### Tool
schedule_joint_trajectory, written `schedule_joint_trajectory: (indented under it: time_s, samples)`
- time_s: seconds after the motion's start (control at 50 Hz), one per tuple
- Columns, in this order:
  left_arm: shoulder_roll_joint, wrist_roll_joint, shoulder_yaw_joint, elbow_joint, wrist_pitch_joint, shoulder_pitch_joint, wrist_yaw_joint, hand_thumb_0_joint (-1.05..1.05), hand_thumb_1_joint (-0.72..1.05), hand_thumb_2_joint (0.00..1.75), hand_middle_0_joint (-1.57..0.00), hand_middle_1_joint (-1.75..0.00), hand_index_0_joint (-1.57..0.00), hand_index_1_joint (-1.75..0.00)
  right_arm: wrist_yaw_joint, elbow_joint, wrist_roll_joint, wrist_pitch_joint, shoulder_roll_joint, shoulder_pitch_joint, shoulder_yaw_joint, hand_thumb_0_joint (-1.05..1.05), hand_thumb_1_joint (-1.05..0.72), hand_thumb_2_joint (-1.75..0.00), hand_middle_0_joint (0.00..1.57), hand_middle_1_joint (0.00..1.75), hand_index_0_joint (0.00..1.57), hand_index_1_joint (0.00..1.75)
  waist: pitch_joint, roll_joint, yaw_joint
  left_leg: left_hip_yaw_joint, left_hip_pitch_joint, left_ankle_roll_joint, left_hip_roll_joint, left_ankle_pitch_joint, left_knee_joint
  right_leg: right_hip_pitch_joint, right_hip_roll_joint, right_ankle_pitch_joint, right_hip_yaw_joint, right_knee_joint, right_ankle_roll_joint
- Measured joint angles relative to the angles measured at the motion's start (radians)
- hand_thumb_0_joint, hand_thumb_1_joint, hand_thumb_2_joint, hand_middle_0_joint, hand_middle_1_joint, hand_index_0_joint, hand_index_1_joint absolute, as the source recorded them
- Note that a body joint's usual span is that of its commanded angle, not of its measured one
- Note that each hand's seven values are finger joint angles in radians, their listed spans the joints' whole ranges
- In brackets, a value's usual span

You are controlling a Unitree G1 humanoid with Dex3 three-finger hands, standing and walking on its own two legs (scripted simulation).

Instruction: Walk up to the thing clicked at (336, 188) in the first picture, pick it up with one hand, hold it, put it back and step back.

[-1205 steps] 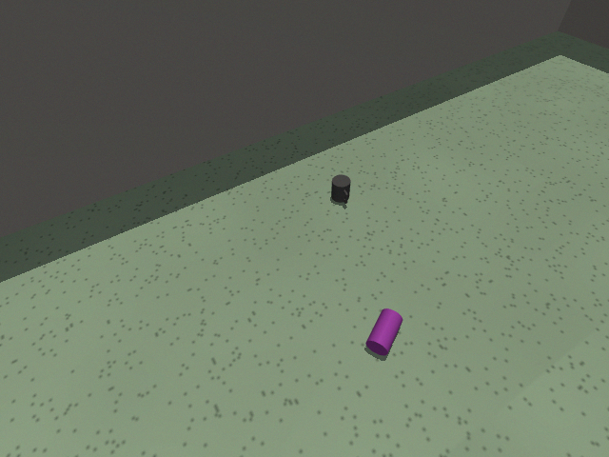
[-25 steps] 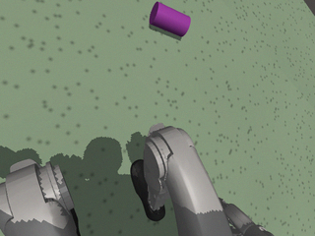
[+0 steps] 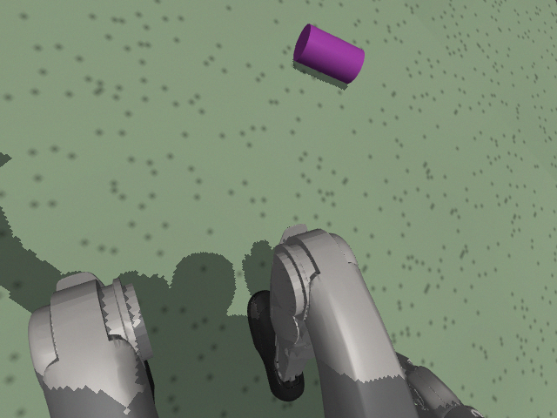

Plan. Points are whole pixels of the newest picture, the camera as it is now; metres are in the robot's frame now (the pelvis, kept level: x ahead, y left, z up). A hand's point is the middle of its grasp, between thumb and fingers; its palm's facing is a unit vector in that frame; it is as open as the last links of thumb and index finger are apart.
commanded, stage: settle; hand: left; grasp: from above
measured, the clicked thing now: out of the picture +0.47 +0.38 -0.23
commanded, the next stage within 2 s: lift in 0.44 s
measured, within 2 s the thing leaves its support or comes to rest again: neither
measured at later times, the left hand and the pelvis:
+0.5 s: hand out of the picture +0.43 +0.40 -0.11, palm faces -0.45 -0.09 -0.89, open 11.4 cm; pelvis -0.01 +0.00 +0.03, yaw +4 degrees
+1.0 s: hand out of the picture +0.39 +0.39 -0.02, palm faces -0.47 -0.13 -0.88, open 11.4 cm; pelvis -0.01 +0.00 +0.08, yaw +7 degrees
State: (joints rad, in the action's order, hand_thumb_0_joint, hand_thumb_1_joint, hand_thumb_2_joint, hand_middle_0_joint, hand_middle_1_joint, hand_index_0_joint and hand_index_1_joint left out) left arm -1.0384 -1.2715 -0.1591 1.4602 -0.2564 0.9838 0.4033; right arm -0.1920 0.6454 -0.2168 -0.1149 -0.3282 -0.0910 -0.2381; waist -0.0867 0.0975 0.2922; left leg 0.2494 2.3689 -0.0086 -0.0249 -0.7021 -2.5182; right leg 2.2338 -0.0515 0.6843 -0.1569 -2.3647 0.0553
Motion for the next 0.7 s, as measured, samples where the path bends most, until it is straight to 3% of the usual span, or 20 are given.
schedule_joint_trajectory:
  time_s: [0.18,0.32,0.58,0.7]
  samples:
    - [0.068,0.041,0.044,-0.08,0.046,-0.005,-0.119,0.0,-0.23,0.9,-0.46,-1.01,-0.36,-1.06,-0.005,-0.008,0.052,0.051,0.013,-0.008,0.062,0.0,-0.91,-0.9,0.2,0.29,0.2,0.3,0.061,-0.056,-0.036,-0.039,0.0,0.012,0.004,0.018,0.043,0.0,0.014,0.001,0.028,0.021,0.0]
    - [0.097,0.052,0.059,-0.137,0.027,-0.01,-0.207,0.0,-0.24,0.9,-0.46,-1.01,-0.36,-1.06,0.017,-0.02,0.083,0.098,0.021,-0.024,0.082,0.0,-0.91,-0.9,0.2,0.3,0.2,0.3,0.075,-0.077,-0.058,-0.059,-0.02,0.013,0.008,0.035,0.085,-0.015,0.024,-0.006,0.042,0.048,-0.003]
    - [0.097,0.047,0.052,-0.171,0.0,0.005,-0.242,0.0,-0.24,0.9,-0.46,-1.01,-0.36,-1.06,0.057,-0.014,0.099,0.143,0.014,-0.061,0.1,0.0,-0.91,-0.9,0.2,0.3,0.2,0.3,0.088,-0.087,-0.055,-0.074,-0.043,0.014,0.007,0.056,0.134,-0.031,0.028,-0.025,0.051,0.088,-0.006]
    - [0.125,0.077,0.048,-0.211,0.029,-0.018,-0.275,0.0,-0.24,0.9,-0.47,-1.01,-0.37,-1.06,0.063,-0.013,0.114,0.156,0.019,-0.086,0.121,0.0,-0.92,-0.9,0.2,0.3,0.2,0.3,0.102,-0.1,-0.06,-0.087,-0.058,0.017,0.007,0.066,0.166,-0.043,0.032,-0.031,0.061,0.113,-0.007]
